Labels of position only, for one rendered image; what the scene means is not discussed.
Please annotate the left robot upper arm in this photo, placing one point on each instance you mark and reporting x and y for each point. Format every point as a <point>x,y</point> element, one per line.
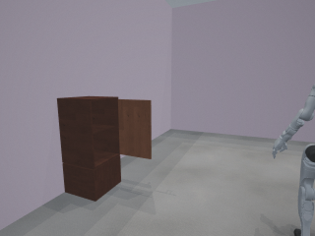
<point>309,106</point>

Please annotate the left robot thigh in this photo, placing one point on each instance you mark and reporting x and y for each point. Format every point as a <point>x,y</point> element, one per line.
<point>307,172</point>

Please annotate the left robot hand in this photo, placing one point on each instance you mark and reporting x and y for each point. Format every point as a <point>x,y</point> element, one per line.
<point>278,145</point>

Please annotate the left robot shin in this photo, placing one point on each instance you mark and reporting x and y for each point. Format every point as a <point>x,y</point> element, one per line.
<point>305,212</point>

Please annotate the left robot forearm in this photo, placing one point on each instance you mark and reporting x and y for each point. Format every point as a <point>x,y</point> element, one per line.
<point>293,127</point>

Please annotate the cupboard door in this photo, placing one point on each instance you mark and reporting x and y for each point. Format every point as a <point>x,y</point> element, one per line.
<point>135,127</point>

